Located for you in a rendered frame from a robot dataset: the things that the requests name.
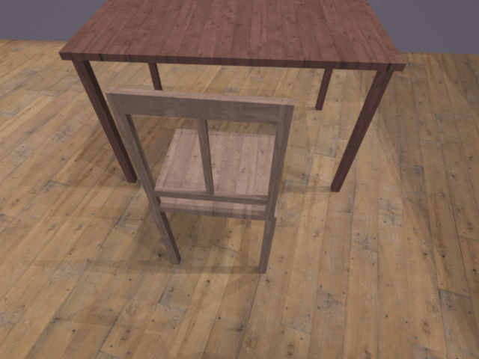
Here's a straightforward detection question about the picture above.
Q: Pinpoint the table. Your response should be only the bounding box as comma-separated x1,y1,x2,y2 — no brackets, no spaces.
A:
59,0,406,192

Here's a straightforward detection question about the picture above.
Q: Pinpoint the chair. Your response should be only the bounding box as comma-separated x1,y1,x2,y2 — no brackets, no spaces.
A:
105,87,294,274

